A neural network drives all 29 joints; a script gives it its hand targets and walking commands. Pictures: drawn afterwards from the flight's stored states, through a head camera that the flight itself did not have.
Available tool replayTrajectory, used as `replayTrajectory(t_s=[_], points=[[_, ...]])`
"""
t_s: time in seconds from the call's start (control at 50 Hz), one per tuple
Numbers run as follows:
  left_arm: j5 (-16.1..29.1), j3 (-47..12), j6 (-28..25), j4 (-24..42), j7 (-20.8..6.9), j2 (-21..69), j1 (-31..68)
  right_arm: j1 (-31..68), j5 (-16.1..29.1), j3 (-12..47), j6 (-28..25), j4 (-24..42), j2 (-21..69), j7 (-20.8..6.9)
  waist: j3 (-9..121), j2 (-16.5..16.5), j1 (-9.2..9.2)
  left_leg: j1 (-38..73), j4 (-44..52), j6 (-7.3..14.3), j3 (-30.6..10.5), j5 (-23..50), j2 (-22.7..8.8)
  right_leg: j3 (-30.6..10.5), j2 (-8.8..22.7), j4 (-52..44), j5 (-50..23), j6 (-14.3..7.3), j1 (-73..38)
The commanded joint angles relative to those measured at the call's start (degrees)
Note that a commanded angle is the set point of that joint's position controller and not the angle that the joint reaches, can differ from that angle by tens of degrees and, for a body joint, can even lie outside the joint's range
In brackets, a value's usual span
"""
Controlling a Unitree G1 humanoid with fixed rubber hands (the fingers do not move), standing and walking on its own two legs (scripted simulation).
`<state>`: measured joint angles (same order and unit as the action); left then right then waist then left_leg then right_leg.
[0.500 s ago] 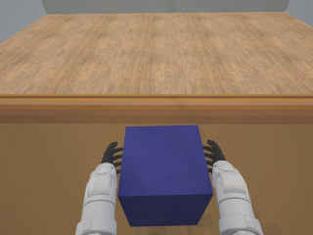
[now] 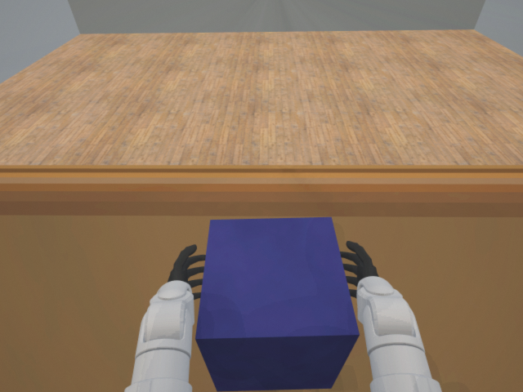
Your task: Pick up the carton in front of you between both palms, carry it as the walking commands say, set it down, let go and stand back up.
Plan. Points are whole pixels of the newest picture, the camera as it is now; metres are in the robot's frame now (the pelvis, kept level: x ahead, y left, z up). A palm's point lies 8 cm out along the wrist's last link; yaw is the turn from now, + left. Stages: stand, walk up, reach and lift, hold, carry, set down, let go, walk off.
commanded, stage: reach and lift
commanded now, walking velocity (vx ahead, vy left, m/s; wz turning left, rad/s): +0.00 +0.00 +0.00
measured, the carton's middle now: (272, 306) +0.29 +0.00 -0.04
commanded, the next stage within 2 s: hold in 0.10 s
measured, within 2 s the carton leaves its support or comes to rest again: neither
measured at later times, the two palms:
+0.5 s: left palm (176, 287) +0.28 +0.15 +0.05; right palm (370, 283) +0.28 -0.15 +0.05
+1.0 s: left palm (195, 214) +0.42 +0.14 +0.07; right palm (357, 212) +0.42 -0.16 +0.07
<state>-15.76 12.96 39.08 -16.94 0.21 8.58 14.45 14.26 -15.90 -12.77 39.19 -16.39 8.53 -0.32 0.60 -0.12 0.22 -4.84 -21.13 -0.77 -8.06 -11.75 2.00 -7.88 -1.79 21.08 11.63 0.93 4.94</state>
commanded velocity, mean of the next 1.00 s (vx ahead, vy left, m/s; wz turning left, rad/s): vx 0.30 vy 0.00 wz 0.00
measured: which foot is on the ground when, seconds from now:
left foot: down 0.00-0.94, up 0.96-1.00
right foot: down 0.00-0.80, up 0.82-0.90, down 0.92-1.00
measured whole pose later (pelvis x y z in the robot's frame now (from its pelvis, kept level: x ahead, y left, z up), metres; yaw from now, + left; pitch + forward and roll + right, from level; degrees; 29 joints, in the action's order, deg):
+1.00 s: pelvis +0.16 -0.01 -0.02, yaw +2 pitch +6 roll +0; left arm -6.2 5.1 67.7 14.7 5.2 7.7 9.2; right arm 6.8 -6.0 -7.1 69.0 18.7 7.4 5.6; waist 9.1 -0.9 0.2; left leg -18.9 -49.0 -0.8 5.6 -29.0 -4.0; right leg 10.1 1.4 29.8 21.8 -1.9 13.3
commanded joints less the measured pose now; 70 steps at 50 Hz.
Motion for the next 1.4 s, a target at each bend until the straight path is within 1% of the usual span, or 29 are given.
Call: replayTrajectory(t_s=[0.0,0.18,0.4,0.42,0.46,0.54,0.58,0.62,0.64,0.68,0.74,0.76,0.78,0.8,0.84,0.9,0.92,0.94,0.96,0.98,1.02,1.1,1.16,1.18,1.2,1.22,1.24,1.3,1.38], points=[[14.5,-30.8,-1.5,2.6,-14.3,54.1,26.4,25.9,14.2,30.7,-1.5,2.3,53.8,-13.8,13.8,0.1,-0.02,3.5,2.3,-0.5,3.8,14.3,3.9,3.9,-4.0,-2.0,-14.7,0.5,-4.4],[16.7,-34.4,1.0,8.3,-13.8,53.5,27.0,26.7,16.6,34.3,1.2,7.7,53.9,-13.3,15.4,0.3,-0.2,5.7,3.1,-0.5,3.7,16.2,3.9,3.7,-4.0,-2.9,-16.7,0.8,-6.8],[14.8,-30.6,2.7,4.6,-14.6,52.7,31.4,30.6,14.4,30.1,2.8,3.7,52.9,-13.9,9.8,0.0,-0.03,3.0,4.0,-0.2,4.3,6.0,3.5,4.3,-3.6,-3.7,-6.2,0.0,-3.9],[15.2,-31.6,2.8,4.9,-14.4,53.4,33.3,31.3,14.7,30.8,2.7,3.8,52.9,-13.8,12.2,-0.7,0.18,-2.5,-0.6,0.3,2.1,-5.1,-6.3,2.6,5.6,1.2,4.9,-0.3,2.1],[16.5,-32.8,2.9,7.0,-13.9,53.0,32.9,32.0,16.2,32.3,2.8,6.1,53.3,-13.3,10.5,-1.2,-0.03,-9.2,2.2,1.6,-0.6,-29.7,-5.4,2.1,4.0,0.8,27.3,-0.7,7.9],[20.1,-38.1,5.5,12.9,-12.7,52.5,32.3,31.2,19.4,37.4,5.4,12.4,52.4,-11.7,14.6,-4.3,-0.09,-9.0,0.9,2.6,-0.5,-23.3,-8.2,8.2,2.8,8.7,14.8,-0.5,9.6],[22.2,-40.5,8.3,16.6,-12.2,51.0,32.5,30.8,21.2,39.6,8.3,16.2,50.7,-10.9,15.5,-5.1,-0.04,-10.4,0.9,3.5,-1.0,-27.1,-9.0,8.5,3.2,7.8,17.1,-0.7,10.7],[24.3,-42.4,11.9,19.3,-11.6,49.6,32.4,31.2,23.1,41.7,11.9,19.5,49.3,-10.2,13.2,0.6,-0.33,-16.1,-5.2,1.9,4.0,-25.4,-6.9,2.3,8.0,1.4,22.5,-2.3,9.1],[25.1,-42.7,13.7,19.9,-11.3,48.5,31.7,31.9,24.2,42.6,13.9,20.5,48.7,-10.0,12.4,6.9,-0.91,-20.5,-12.6,0.5,8.7,-21.2,-4.7,-4.1,12.1,-3.7,26.3,-4.1,6.2],[26.1,-43.3,17.1,21.4,-10.4,46.7,30.0,32.9,27.2,44.9,17.6,22.4,48.5,-9.8,9.6,14.5,-1.5,-28.1,-15.7,-0.3,14.5,-16.9,-3.0,-13.7,18.5,-7.8,22.3,-8.6,1.4],[28.5,-45.1,21.4,28.2,-9.2,46.6,28.9,30.7,31.8,47.2,21.6,25.7,50.4,-9.6,15.5,6.2,-0.57,-7.2,-3.4,1.0,15.7,-7.7,-3.1,2.3,12.2,2.1,13.9,-5.6,9.5],[30.1,-46.3,22.8,30.5,-9.2,47.7,29.0,28.4,31.6,46.7,22.6,26.4,50.3,-9.3,16.3,0.4,-0.13,-0.3,-0.4,2.4,9.5,-8.3,-6.8,8.7,8.5,9.9,10.7,-3.5,14.4],[31.4,-47.2,24.3,31.9,-9.4,48.8,29.1,25.0,31.1,46.0,23.7,26.7,49.8,-8.9,17.2,-11.5,0.76,9.2,0.6,6.1,-3.4,-5.0,-15.6,14.1,5.0,22.3,8.5,-1.0,25.6],[32.5,-47.6,25.7,32.9,-9.8,49.3,28.3,22.6,30.4,45.6,24.6,27.4,49.3,-8.4,15.4,-16.6,1.17,14.1,1.4,10.1,-10.8,4.1,-20.4,16.3,3.4,23.8,15.1,0.1,35.2],[34.2,-47.8,27.2,34.0,-10.7,50.5,27.1,23.0,29.9,45.8,26.4,32.7,49.1,-7.5,13.5,-10.2,1.46,15.6,-1.0,12.2,-9.0,16.8,-21.5,15.4,3.6,16.9,20.1,-0.3,37.1],[34.2,-47.2,28.5,35.8,-10.8,51.2,21.8,21.6,31.0,46.9,28.2,37.5,51.3,-7.6,20.6,-3.9,-0.42,-5.7,-11.5,3.9,9.6,8.7,-13.6,16.2,3.3,0.3,3.5,-1.8,0.4],[32.8,-46.5,28.5,35.7,-10.3,50.4,18.8,23.1,32.0,47.4,28.9,39.9,50.5,-8.1,20.6,9.7,-2.0,-19.8,-27.2,0.2,18.4,4.2,-8.1,-2.1,13.6,-6.4,3.3,-5.3,-10.8],[31.3,-46.1,28.4,36.1,-9.7,50.0,20.7,27.4,33.5,48.8,29.6,41.6,50.2,-8.7,17.7,21.5,-2.23,-37.8,-32.7,-1.2,18.7,-14.3,-3.0,-15.4,22.6,-4.8,-16.3,-11.6,-22.0],[31.7,-45.9,29.0,37.6,-9.2,50.8,22.3,28.5,34.2,49.1,30.0,41.2,49.8,-9.2,15.6,15.2,-2.52,-44.8,-35.9,0.4,14.7,-21.8,-4.5,-15.2,24.8,-2.9,-28.3,-15.0,-24.8],[32.0,-46.0,29.6,39.0,-8.8,50.5,22.8,27.6,34.8,48.7,30.3,40.3,49.5,-9.4,15.3,9.3,-2.82,-46.5,-37.2,1.4,13.7,-22.7,-5.4,-11.8,24.1,-1.6,-32.5,-14.5,-25.8],[33.0,-46.7,30.2,41.2,-8.4,49.8,23.3,24.4,35.3,47.9,30.5,38.8,49.8,-9.3,16.6,4.1,-2.79,-47.1,-31.3,2.1,13.4,-20.1,-6.4,-6.4,22.9,-2.0,-27.2,-11.1,-27.1],[34.3,-47.7,31.1,41.5,-9.3,48.9,22.0,19.1,32.0,45.9,30.3,37.1,49.4,-8.0,15.6,8.5,-1.67,-31.2,-15.5,1.3,18.7,-3.5,-3.0,8.6,16.9,-3.4,-28.0,-6.7,-14.8],[34.8,-48.0,31.4,41.6,-10.3,47.6,21.6,17.0,30.0,45.0,30.2,36.5,49.2,-7.4,19.2,7.5,-0.02,-1.8,-7.1,2.8,26.5,5.4,2.3,19.1,13.2,9.0,-36.9,-3.0,0.5],[34.6,-47.9,31.4,41.8,-10.5,47.0,21.9,16.9,29.7,44.8,30.2,36.6,49.1,-7.5,22.1,5.9,0.91,9.6,-7.4,3.3,24.5,2.1,0.5,20.1,11.6,16.8,-28.3,-1.8,7.5],[34.4,-47.7,31.6,42.1,-10.9,46.1,23.6,16.6,29.2,44.4,30.2,36.7,49.0,-7.6,23.3,-2.3,2.9,15.2,-1.1,5.0,7.1,-11.8,-10.4,20.7,8.1,31.1,-13.0,0.0,15.9],[34.8,-48.2,32.1,42.5,-11.2,46.7,25.5,17.9,28.6,44.1,30.1,35.7,48.9,-7.7,22.0,-15.3,1.68,19.0,8.7,13.0,-23.0,-12.5,-25.5,17.2,0.5,45.2,14.0,1.7,30.2],[34.7,-48.3,32.2,40.5,-11.4,47.7,24.9,18.9,29.3,44.5,30.3,36.3,49.8,-7.8,20.6,-11.2,1.35,17.6,9.4,16.1,-25.1,-9.1,-27.8,9.3,4.1,53.0,16.1,-0.1,34.7],[34.3,-48.3,30.8,39.1,-11.5,51.4,23.9,22.5,31.9,47.4,29.5,38.2,54.1,-8.5,18.2,0.3,1.07,8.7,8.7,12.2,-9.7,4.0,-23.3,7.5,10.1,48.9,8.0,-2.2,34.7],[31.3,-47.4,28.7,37.7,-10.0,53.1,19.5,23.2,34.9,49.7,28.9,40.3,54.1,-9.9,18.3,-3.6,0.85,8.1,10.4,9.5,2.6,10.0,-19.1,11.7,8.2,34.7,3.8,-1.2,31.4]])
